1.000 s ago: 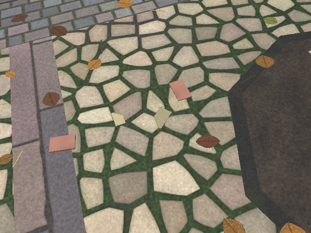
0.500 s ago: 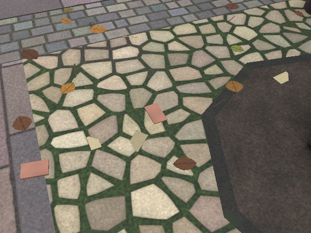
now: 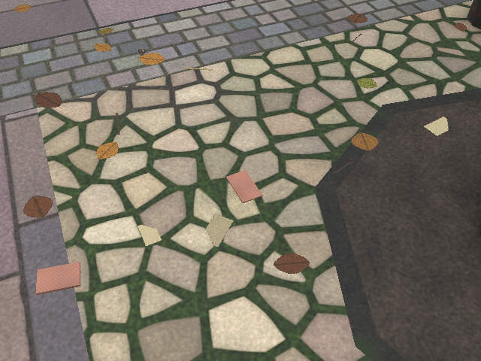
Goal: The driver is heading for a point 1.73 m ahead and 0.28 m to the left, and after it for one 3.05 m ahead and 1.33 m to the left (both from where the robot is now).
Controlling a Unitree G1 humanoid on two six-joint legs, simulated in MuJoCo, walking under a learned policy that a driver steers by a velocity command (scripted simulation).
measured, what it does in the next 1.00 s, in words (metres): walks ahead: left foot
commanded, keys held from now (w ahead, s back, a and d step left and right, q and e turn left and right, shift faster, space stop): w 0.86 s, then no key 0.14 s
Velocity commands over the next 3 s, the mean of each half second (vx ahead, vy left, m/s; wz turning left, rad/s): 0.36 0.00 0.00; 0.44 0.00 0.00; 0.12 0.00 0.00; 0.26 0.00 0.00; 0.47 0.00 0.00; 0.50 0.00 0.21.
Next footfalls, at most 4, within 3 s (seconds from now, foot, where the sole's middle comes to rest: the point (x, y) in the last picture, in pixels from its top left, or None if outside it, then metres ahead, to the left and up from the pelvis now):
0.66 left None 0.45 0.09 -0.77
1.14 right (291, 307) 0.69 -0.12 -0.77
1.44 left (207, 333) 0.61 0.13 -0.77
2.26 left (209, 216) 1.04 0.14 -0.77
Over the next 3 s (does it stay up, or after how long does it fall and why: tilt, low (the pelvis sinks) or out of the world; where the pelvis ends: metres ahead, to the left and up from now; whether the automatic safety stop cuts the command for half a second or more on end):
stays up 1.27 0.00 0.01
